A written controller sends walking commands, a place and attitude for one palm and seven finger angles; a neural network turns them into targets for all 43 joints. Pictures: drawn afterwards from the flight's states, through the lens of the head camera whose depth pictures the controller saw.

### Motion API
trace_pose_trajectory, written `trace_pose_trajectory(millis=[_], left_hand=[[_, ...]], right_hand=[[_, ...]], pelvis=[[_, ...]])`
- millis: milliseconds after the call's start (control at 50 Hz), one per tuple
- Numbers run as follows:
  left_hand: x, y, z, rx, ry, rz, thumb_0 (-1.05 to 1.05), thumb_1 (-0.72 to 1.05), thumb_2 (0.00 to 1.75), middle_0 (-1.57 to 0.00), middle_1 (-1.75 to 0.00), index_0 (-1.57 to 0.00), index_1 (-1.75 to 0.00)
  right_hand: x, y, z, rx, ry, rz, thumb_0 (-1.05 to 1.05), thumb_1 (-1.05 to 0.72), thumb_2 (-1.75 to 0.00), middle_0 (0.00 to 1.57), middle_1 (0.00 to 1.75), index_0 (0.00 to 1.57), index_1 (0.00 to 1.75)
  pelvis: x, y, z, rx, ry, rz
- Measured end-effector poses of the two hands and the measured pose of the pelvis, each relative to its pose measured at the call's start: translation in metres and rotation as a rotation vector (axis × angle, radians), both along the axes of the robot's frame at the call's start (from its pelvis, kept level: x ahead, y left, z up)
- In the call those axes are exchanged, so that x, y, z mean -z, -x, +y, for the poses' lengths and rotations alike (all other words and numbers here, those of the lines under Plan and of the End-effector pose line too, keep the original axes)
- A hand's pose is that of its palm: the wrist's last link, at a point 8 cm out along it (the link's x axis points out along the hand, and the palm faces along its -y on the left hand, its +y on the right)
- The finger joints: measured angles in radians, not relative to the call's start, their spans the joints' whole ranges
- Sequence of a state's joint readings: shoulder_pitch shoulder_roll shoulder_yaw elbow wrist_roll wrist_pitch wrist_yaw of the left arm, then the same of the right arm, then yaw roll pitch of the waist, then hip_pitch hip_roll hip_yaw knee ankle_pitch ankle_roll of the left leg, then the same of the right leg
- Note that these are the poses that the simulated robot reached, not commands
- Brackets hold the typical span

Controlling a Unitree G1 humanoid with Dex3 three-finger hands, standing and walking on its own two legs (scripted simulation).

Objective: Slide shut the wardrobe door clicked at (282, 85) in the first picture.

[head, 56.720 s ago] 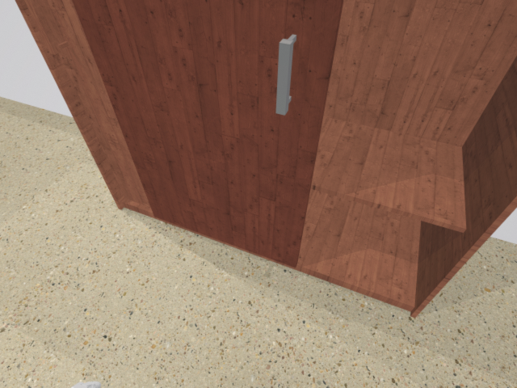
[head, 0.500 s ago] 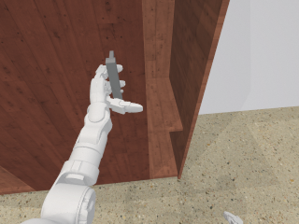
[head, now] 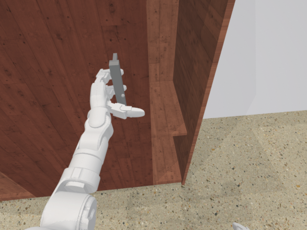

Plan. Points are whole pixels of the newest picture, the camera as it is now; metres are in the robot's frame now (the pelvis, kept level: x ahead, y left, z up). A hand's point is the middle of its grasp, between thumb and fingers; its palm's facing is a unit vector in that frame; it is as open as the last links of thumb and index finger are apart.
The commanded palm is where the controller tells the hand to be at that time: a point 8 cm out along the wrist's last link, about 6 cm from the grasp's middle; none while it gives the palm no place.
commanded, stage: slide the fingers in behind the handle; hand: left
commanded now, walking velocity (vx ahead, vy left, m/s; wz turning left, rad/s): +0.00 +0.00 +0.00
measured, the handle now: (119, 83) +0.48 +0.12 +0.14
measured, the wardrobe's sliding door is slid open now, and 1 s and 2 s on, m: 0.19 0.19 0.19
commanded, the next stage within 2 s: grip the handle and tug to test in 0.16 s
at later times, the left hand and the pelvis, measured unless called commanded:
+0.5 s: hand (126, 93) +0.43 +0.09 +0.15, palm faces +0.12 -0.99 +0.02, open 12.6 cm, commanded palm +0.39 +0.13 +0.14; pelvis +0.00 +0.01 +0.00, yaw +0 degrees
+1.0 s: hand (126, 94) +0.43 +0.09 +0.15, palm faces +0.14 -0.99 +0.00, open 6.0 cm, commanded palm +0.40 +0.13 +0.14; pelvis +0.00 +0.00 +0.00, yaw +0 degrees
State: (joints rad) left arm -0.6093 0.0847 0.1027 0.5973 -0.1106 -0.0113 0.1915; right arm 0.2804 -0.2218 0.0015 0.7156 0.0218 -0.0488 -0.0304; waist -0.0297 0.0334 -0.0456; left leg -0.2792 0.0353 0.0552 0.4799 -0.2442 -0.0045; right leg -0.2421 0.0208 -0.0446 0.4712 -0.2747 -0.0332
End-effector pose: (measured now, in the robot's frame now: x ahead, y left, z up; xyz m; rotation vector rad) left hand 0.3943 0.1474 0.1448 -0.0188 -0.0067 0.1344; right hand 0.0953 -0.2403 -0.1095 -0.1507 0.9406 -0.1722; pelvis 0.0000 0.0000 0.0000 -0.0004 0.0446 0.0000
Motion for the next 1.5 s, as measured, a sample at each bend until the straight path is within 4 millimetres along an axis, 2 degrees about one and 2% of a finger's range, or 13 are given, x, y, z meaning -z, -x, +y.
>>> trace_pose_trajectory(millis=[220, 340, 420, 640, 940, 1200, 1500], left_hand=[[-0.002, -0.002, -0.002, 0.012, 0.006, -0.001, -0.01, -0.50, 0.30, -0.30, -1.20, -0.30, -1.20], [0.000, -0.005, -0.004, 0.012, -0.002, 0.005, -0.01, -0.49, 0.31, -0.31, -1.20, -0.30, -1.20], [0.000, -0.008, -0.008, 0.019, -0.003, 0.002, -0.01, -0.42, 0.34, -0.31, -1.21, -0.31, -1.21], [-0.001, -0.005, -0.008, 0.006, -0.006, -0.009, -0.01, 0.00, 0.52, -0.34, -1.27, -0.35, -1.27], [-0.002, -0.004, -0.008, -0.006, -0.014, 0.002, 0.00, 0.67, 0.81, -0.37, -1.33, -0.37, -1.32], [-0.002, -0.004, -0.009, -0.009, -0.016, 0.001, 0.00, 0.69, 0.81, -0.35, -1.35, -0.35, -1.34], [-0.002, -0.005, -0.009, 0.001, -0.012, 0.005, 0.01, 0.69, 0.81, -0.34, -1.36, -0.34, -1.35]], right_hand=[[-0.001, -0.003, 0.008, -0.011, -0.001, -0.016, 0.01, -0.91, -0.89, 0.20, 0.30, 0.20, 0.30], [0.001, 0.003, 0.012, -0.009, -0.007, -0.003, 0.01, -0.90, -0.89, 0.20, 0.30, 0.20, 0.30], [0.003, 0.008, 0.013, -0.006, -0.008, 0.016, 0.01, -0.90, -0.89, 0.20, 0.30, 0.20, 0.30], [0.005, 0.016, 0.011, 0.009, -0.015, 0.037, 0.01, -0.90, -0.89, 0.20, 0.30, 0.20, 0.30], [0.000, -0.005, 0.007, -0.010, -0.012, -0.008, 0.01, -0.91, -0.89, 0.20, 0.30, 0.20, 0.30], [0.002, -0.017, 0.006, -0.035, -0.014, -0.001, 0.01, -0.91, -0.89, 0.20, 0.30, 0.20, 0.30], [0.000, -0.014, 0.002, -0.011, -0.017, -0.013, 0.01, -0.91, -0.89, 0.20, 0.30, 0.20, 0.30]], pelvis=[[0.000, 0.004, 0.004, -0.002, 0.002, 0.002], [0.001, 0.005, 0.007, -0.001, 0.003, 0.007], [0.001, 0.004, 0.008, 0.000, 0.003, 0.011], [0.001, 0.001, 0.008, 0.007, 0.002, 0.010], [0.000, -0.002, 0.004, 0.000, 0.000, 0.005], [0.000, -0.005, -0.002, -0.013, -0.002, 0.006], [-0.001, -0.006, -0.002, -0.001, -0.004, 0.006]])
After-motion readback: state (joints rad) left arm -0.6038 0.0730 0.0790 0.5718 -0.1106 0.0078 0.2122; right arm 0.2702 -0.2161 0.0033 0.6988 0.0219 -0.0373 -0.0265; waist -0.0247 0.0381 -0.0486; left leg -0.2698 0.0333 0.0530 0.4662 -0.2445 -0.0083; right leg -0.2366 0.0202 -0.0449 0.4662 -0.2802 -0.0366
